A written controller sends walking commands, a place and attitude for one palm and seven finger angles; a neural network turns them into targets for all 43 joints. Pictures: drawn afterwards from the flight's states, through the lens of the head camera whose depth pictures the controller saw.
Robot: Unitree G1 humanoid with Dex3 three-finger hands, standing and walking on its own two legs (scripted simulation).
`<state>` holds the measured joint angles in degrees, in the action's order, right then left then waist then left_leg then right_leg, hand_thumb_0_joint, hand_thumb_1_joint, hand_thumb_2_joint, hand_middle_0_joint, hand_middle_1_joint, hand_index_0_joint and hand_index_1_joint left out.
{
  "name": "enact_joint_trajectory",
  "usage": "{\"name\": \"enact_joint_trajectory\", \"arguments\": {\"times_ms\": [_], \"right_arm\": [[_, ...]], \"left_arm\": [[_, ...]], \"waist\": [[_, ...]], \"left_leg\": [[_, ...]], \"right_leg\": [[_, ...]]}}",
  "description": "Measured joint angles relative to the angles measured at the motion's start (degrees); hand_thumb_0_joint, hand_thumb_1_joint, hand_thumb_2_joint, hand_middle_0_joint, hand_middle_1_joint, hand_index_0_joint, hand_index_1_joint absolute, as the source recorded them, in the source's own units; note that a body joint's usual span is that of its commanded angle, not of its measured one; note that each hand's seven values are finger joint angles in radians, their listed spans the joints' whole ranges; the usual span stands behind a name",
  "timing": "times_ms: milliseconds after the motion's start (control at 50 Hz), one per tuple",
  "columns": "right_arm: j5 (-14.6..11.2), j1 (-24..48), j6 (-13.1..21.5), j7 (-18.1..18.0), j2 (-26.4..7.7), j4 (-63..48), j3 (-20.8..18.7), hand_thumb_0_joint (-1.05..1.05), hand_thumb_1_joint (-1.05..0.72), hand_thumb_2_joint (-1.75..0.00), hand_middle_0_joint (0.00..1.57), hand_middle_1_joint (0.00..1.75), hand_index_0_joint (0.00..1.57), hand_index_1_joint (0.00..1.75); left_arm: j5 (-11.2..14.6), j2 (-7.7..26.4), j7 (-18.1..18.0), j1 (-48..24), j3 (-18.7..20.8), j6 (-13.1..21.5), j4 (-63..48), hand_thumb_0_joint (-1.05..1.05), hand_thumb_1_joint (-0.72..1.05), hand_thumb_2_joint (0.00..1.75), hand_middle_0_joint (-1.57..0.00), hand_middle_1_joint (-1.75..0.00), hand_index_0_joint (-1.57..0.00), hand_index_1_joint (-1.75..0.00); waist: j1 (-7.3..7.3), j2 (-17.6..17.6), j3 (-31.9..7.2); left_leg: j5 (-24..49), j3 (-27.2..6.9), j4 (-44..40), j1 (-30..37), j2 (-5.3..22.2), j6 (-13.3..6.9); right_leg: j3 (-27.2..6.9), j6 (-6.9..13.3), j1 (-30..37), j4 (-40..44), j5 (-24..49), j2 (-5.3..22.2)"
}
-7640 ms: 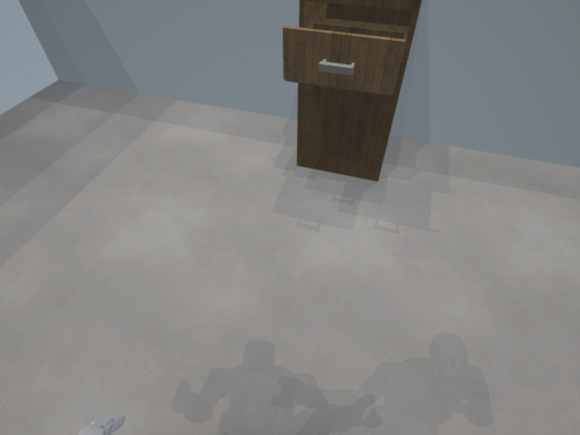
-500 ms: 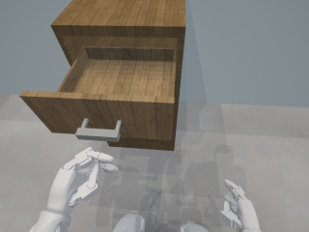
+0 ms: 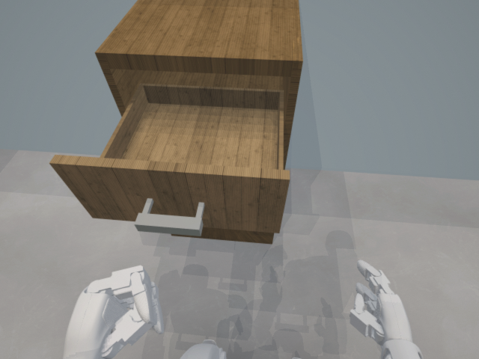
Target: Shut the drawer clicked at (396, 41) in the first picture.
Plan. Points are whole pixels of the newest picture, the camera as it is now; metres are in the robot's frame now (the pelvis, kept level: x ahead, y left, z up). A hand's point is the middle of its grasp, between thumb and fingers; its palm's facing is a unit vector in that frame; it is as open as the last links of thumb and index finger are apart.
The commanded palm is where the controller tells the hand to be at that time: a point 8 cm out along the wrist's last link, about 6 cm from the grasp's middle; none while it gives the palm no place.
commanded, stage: raise the hand and make a fist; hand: left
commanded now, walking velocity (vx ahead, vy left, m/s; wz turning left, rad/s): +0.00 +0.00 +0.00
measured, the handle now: (172, 214) +0.36 +0.16 +0.02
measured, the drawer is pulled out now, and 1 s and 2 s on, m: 0.29 0.29 0.29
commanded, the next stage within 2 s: bring the fist close to the handle in 0.70 s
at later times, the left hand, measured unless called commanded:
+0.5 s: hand (163, 307) +0.17 +0.11 +0.12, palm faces -0.04 -1.00 +0.02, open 3.3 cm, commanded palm +0.13 +0.17 +0.12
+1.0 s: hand (164, 308) +0.18 +0.11 +0.09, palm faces +0.00 -1.00 -0.05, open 3.3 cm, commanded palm +0.15 +0.17 +0.10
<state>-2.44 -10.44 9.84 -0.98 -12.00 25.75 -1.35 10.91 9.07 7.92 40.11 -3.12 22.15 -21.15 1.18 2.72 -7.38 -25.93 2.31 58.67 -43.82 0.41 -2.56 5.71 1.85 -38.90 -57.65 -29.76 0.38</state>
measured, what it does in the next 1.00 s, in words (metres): stands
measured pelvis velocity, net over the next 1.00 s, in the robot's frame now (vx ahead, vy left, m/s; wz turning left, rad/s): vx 0.02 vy -0.02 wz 0.01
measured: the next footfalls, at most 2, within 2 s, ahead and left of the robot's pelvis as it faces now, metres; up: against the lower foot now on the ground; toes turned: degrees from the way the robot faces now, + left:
none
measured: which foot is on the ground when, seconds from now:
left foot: down 0.00-1.00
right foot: down 0.00-1.00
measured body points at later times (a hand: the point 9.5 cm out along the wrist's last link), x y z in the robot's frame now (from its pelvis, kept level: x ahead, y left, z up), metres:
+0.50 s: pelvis +0.00 +0.01 +0.01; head +0.02 -0.01 +0.46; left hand +0.17 +0.16 +0.12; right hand +0.18 -0.22 -0.06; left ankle +0.03 +0.09 -0.67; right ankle -0.01 -0.10 -0.67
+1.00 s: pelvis +0.02 -0.02 +0.01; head +0.05 -0.04 +0.46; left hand +0.17 +0.17 +0.10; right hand +0.21 -0.24 -0.06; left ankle +0.03 +0.09 -0.67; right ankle -0.01 -0.10 -0.67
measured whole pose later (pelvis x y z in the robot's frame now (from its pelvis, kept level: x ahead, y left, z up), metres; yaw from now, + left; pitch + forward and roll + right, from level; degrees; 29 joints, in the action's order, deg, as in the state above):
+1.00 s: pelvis +0.02 -0.02 +0.01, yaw +0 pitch +10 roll +0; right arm -2.4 -13.6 6.9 -0.6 -12.8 24.7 0.5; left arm 10.1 10.5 5.9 41.2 -2.1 17.4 -21.5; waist 0.6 2.6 -7.2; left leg -26.1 1.2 55.8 -39.4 1.1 -0.6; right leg 6.5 3.5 -34.5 -55.0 -30.4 -0.7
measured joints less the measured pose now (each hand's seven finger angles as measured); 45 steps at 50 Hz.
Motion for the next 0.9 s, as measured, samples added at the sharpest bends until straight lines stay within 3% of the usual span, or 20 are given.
{"name": "enact_joint_trajectory", "arguments": {"times_ms": [60,140,200,260,340,420,500,580,700,780,900], "right_arm": [[0.0,-0.8,-1.2,0.6,0.7,-1.6,1.5,0.02,-0.91,-0.90,0.20,0.30,0.20,0.30],[-0.1,-1.9,-2.6,0.9,0.7,-3.0,3.4,0.02,-0.90,-0.89,0.21,0.30,0.20,0.30],[-0.1,-2.9,-3.5,0.9,0.6,-3.9,4.0,0.02,-0.90,-0.89,0.21,0.30,0.20,0.30],[-0.1,-4.0,-4.2,0.8,0.4,-4.3,4.0,0.02,-0.90,-0.89,0.21,0.30,0.20,0.30],[0.0,-5.5,-3.8,0.8,-0.3,-3.8,3.8,0.02,-0.90,-0.89,0.21,0.30,0.20,0.30],[-0.2,-6.4,-2.9,1.1,-1.3,-2.4,3.5,0.02,-0.90,-0.89,0.21,0.30,0.20,0.30],[-0.3,-6.8,-2.9,1.0,-1.8,-2.0,3.0,0.02,-0.90,-0.90,0.21,0.30,0.20,0.30],[-0.1,-6.9,-3.4,0.9,-1.5,-2.6,2.4,0.02,-0.90,-0.90,0.21,0.30,0.20,0.30],[0.0,-6.1,-2.6,1.1,-1.0,-2.2,1.8,0.02,-0.90,-0.90,0.20,0.30,0.20,0.30],[-0.2,-5.2,-2.3,1.4,-1.2,-1.6,1.9,0.02,-0.90,-0.90,0.20,0.30,0.20,0.30],[-0.2,-3.7,-3.1,0.7,-0.9,-1.5,2.0,0.02,-0.90,-0.90,0.21,0.30,0.20,0.30]], "left_arm": [[-0.2,-1.4,-2.5,0.0,-0.4,-1.9,-2.5,0.02,0.90,0.90,-1.29,-1.48,-1.28,-1.48],[-2.3,-2.5,-2.9,0.1,-3.8,-5.6,-4.1,0.02,0.90,0.90,-1.34,-1.54,-1.34,-1.54],[-3.9,-1.2,-2.9,0.4,-6.0,-8.5,-4.7,0.02,0.90,0.90,-1.37,-1.57,-1.36,-1.57],[-4.1,0.6,-4.1,1.1,-5.8,-9.9,-5.6,0.02,0.90,0.90,-1.38,-1.58,-1.38,-1.58],[-2.8,1.4,-6.7,1.3,-3.3,-9.0,-7.7,0.02,0.89,0.90,-1.39,-1.59,-1.39,-1.59],[-2.1,-0.9,-6.9,0.8,-2.9,-7.5,-8.4,0.02,0.90,0.90,-1.40,-1.60,-1.39,-1.60],[-3.6,-1.9,-5.4,0.7,-5.3,-9.2,-6.9,0.02,0.90,0.90,-1.40,-1.60,-1.39,-1.60],[-4.5,0.1,-5.6,2.1,-5.8,-10.7,-6.2,0.02,0.90,0.90,-1.40,-1.60,-1.39,-1.60],[-2.1,0.8,-7.3,4.2,-1.8,-7.0,-8.1,0.02,0.89,0.90,-1.40,-1.60,-1.39,-1.60],[-1.5,-0.9,-5.5,4.2,-1.6,-5.2,-8.0,0.02,0.90,0.90,-1.40,-1.60,-1.39,-1.60],[-2.4,0.0,-1.9,3.5,-2.6,-6.9,-4.0,0.02,0.90,0.90,-1.40,-1.60,-1.40,-1.60]], "waist": [[0.06,0.6,-0.8],[-0.11,0.8,-0.7],[-0.30,0.7,0.0],[-0.44,0.6,0.4],[-0.55,1.0,0.6],[-1.06,1.4,0.4],[-1.57,1.0,0.5],[-1.67,0.5,0.5],[-1.11,0.8,0.0],[-0.73,1.1,-0.4],[-0.47,0.4,-0.2]], "left_leg": [[0.0,0.0,-0.5,1.5,-0.1,-0.2],[0.2,0.0,-1.2,3.0,-0.4,-0.6],[0.4,0.1,-1.5,3.8,-0.4,-0.7],[0.5,0.4,-1.9,4.3,-0.3,-0.7],[0.5,0.5,-2.1,4.9,-0.1,-0.6],[0.4,0.4,-2.4,5.1,-0.1,-0.6],[0.5,0.5,-2.9,5.4,-0.2,-0.5],[0.4,0.8,-3.4,5.8,-0.1,-0.2],[-0.2,0.4,-3.2,6.1,0.4,0.5],[-0.3,-0.2,-3.2,5.8,0.3,0.8],[-0.1,-0.5,-3.7,5.7,0.3,1.3]], "right_leg": [[0.0,-0.3,1.6,0.9,0.2,0.1],[0.0,-0.7,3.3,1.7,0.5,0.2],[-0.1,-0.8,4.0,2.1,0.8,0.3],[-0.4,-0.8,4.4,2.4,1.0,0.2],[-0.5,-0.7,5.0,2.7,1.1,0.0],[-0.4,-0.7,5.3,3.1,1.1,-0.1],[-0.6,-0.6,5.3,3.3,1.0,0.0],[-0.9,-0.3,5.4,3.3,0.7,-0.1],[-0.6,0.3,5.8,3.4,0.1,-0.6],[-0.1,0.5,5.7,3.3,-0.2,-0.6],[0.2,1.0,5.5,3.3,-0.4,-0.6]]}}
